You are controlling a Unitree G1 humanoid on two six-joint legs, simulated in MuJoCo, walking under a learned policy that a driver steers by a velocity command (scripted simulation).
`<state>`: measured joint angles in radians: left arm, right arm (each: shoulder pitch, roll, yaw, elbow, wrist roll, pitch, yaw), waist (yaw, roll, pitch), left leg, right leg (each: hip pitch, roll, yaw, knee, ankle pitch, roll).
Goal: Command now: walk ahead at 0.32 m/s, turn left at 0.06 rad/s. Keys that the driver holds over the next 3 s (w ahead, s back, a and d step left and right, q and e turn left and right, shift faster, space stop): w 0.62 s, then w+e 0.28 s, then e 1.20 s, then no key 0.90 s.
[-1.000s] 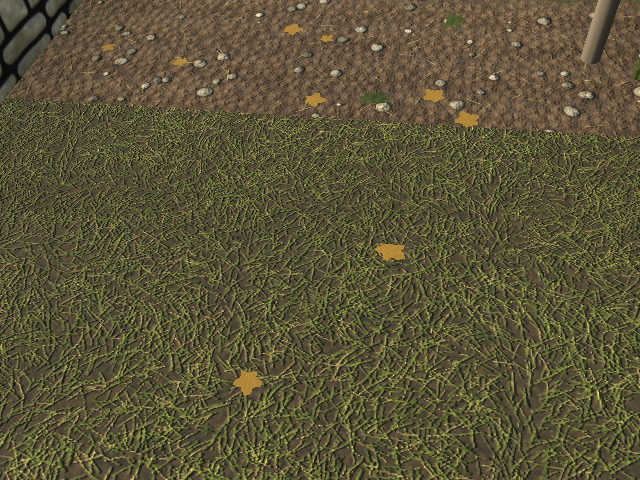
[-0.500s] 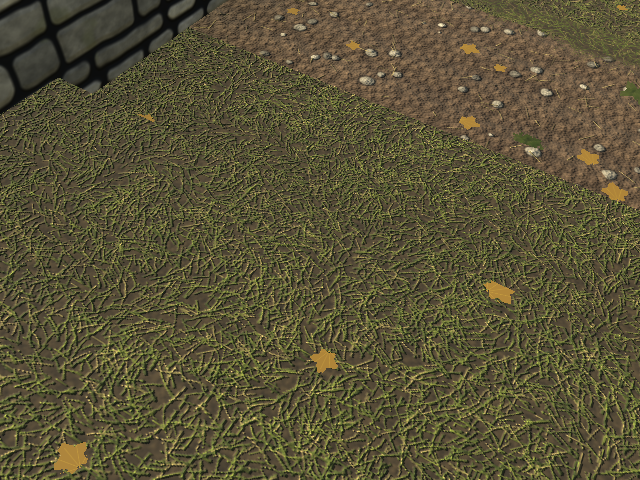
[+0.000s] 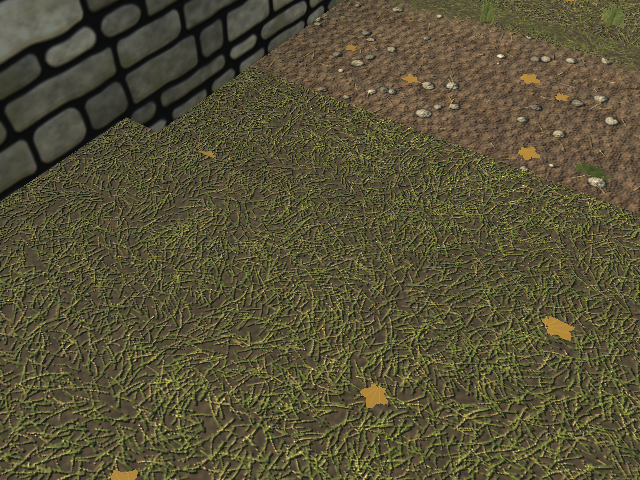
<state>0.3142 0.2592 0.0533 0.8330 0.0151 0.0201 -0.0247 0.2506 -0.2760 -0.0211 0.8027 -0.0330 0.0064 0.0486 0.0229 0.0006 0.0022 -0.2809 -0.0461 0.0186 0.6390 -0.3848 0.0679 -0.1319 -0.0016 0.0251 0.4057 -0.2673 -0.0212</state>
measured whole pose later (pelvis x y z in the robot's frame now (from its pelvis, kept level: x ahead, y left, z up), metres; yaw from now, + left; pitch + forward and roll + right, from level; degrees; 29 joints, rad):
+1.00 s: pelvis +0.45 -0.01 -0.01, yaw -10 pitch +0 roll -1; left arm 0.51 0.24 0.04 0.92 0.03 -0.06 0.02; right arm 0.00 -0.25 -0.05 0.83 -0.05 -0.02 0.02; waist 0.12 0.04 0.02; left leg -0.64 0.07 -0.06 0.84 0.03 -0.01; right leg 0.03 0.12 0.13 0.33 -0.35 -0.09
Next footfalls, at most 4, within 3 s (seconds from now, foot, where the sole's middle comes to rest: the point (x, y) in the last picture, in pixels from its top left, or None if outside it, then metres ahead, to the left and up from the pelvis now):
0.06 left None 0.06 0.10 -0.78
0.50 right None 0.36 -0.08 -0.78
1.22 left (299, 389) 0.83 0.12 -0.93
1.86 right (389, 473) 0.61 -0.10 -0.93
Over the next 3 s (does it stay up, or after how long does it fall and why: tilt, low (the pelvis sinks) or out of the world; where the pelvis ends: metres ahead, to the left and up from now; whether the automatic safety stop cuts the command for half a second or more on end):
stays up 0.76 -0.03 -0.16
